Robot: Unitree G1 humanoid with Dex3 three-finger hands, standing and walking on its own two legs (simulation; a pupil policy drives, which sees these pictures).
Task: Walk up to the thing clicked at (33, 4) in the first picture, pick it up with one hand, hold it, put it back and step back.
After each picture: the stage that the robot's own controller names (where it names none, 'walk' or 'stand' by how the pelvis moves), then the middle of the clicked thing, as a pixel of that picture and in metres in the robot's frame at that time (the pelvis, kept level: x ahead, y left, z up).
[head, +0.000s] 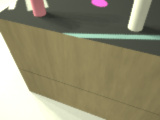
stand; out of the picture +0.86 +0.29 +0.14
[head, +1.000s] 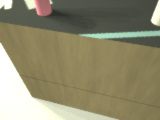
walk; out of the picture +0.75 +0.21 +0.18
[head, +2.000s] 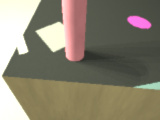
walk; (74, 28) +0.48 +0.05 +0.16
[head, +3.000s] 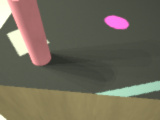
stand; (32, 32) +0.44 +0.20 +0.16
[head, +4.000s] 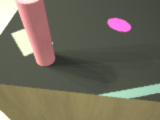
stand; (38, 33) +0.46 +0.18 +0.15
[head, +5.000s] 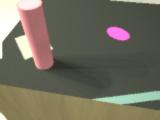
stand; (38, 38) +0.46 +0.19 +0.14
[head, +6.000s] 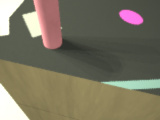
stand; (48, 14) +0.51 +0.15 +0.16
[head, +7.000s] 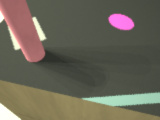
rise first; (23, 28) +0.46 +0.21 +0.16
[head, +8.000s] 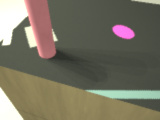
stand; (42, 28) +0.52 +0.19 +0.14
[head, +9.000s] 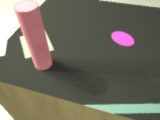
stand; (36, 39) +0.47 +0.20 +0.14
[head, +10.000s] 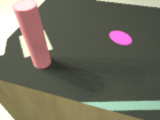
stand; (35, 38) +0.48 +0.20 +0.14
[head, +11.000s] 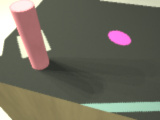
stand; (32, 39) +0.47 +0.21 +0.14
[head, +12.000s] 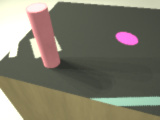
rise first; (45, 38) +0.49 +0.20 +0.14
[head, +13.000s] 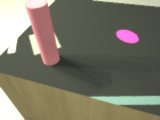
go down; (44, 35) +0.49 +0.20 +0.14
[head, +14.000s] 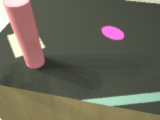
go down; (27, 36) +0.48 +0.19 +0.15
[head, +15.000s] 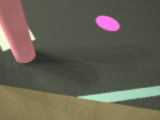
go down; (15, 28) +0.48 +0.19 +0.16
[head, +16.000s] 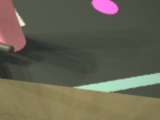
close in; out of the picture +0.48 +0.20 +0.19
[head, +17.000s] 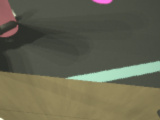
close; out of the picture +0.53 +0.20 +0.21
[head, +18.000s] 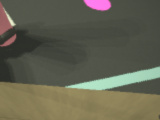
lift; out of the picture +0.51 +0.21 +0.21
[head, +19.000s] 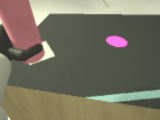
lift; (16, 13) +0.33 +0.16 +0.36
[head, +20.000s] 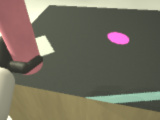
hold; (16, 29) +0.33 +0.18 +0.30
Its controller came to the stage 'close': yes
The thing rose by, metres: 0.19
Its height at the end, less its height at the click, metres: +0.11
